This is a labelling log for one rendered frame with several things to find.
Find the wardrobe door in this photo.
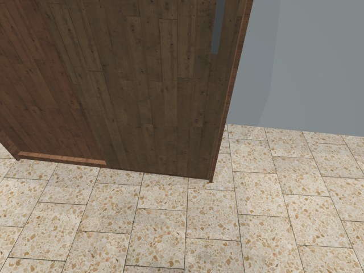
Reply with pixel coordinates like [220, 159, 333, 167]
[0, 0, 105, 160]
[39, 0, 246, 179]

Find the handle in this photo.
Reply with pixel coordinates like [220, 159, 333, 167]
[211, 0, 226, 54]

